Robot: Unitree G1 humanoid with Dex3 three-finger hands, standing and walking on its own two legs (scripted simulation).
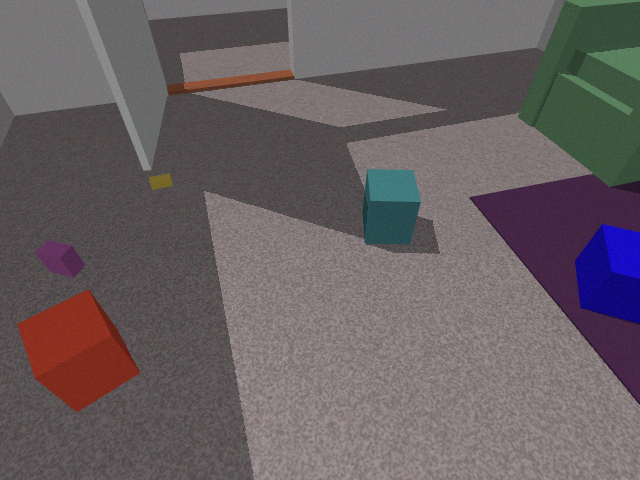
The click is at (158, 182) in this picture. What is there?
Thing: flat box
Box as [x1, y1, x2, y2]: [149, 173, 172, 189]
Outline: 169,173 149,177 152,189 172,185
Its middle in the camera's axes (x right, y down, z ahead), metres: -0.82 -0.27 +1.97
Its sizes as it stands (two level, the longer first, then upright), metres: 0.101 0.053 0.043
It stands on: the floor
